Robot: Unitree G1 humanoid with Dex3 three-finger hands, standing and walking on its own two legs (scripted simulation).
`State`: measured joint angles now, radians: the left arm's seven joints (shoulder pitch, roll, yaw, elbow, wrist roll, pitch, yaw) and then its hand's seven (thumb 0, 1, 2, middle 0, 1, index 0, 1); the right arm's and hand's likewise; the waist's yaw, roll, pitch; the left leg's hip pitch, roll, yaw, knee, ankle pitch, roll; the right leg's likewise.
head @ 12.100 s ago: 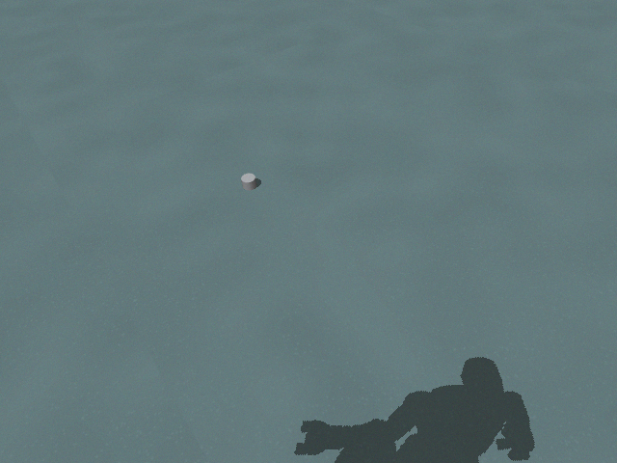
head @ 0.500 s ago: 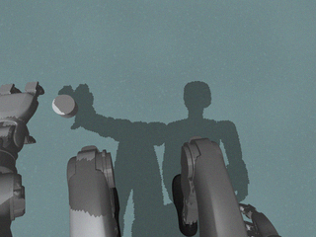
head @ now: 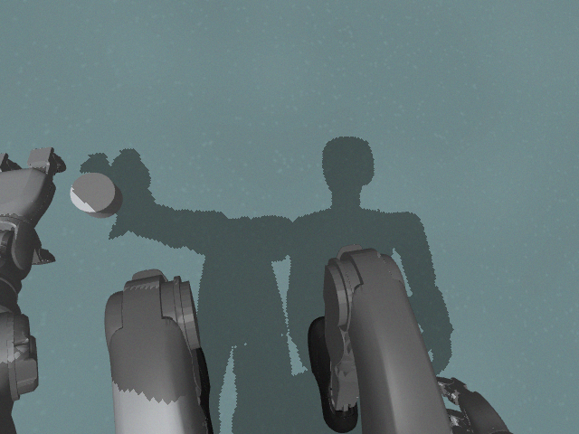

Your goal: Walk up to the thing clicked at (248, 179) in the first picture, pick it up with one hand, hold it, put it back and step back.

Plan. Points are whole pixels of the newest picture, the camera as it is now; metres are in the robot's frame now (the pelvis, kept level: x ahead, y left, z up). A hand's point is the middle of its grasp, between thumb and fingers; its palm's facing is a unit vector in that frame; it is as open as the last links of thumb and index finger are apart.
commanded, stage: rise first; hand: left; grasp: from above
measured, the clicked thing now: (97, 196) +0.47 +0.30 -0.30
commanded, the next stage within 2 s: approach in 0.12 s
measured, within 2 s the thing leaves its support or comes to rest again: neither
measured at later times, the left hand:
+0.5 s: hand (76, 195) +0.44 +0.30 -0.19, palm faces -0.44 -0.06 -0.90, open 13.9 cm
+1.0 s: hand (63, 204) +0.43 +0.31 -0.19, palm faces -0.55 -0.14 -0.82, open 13.9 cm
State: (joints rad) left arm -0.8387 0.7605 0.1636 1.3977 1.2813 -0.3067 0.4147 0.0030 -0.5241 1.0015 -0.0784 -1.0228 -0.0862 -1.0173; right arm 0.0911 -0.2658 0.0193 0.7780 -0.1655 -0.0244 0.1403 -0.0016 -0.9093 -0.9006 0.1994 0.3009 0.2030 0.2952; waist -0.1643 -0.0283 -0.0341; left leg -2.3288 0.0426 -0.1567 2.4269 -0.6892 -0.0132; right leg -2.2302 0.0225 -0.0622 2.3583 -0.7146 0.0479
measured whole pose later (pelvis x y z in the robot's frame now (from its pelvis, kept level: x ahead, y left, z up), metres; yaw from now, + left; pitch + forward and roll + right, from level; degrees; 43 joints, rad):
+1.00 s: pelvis -0.01 +0.00 +0.00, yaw -2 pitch +32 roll -9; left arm -0.91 0.81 0.14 1.44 1.16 -0.19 0.27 0.00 -0.50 0.95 -0.07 -1.09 -0.10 -1.06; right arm 0.17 -0.29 0.13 0.71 -0.14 -0.01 0.14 0.00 -0.91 -0.89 0.20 0.30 0.20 0.30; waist -0.25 -0.01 0.05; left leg -2.33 0.05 -0.18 2.43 -0.67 -0.01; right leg -2.23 0.04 -0.08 2.35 -0.68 0.05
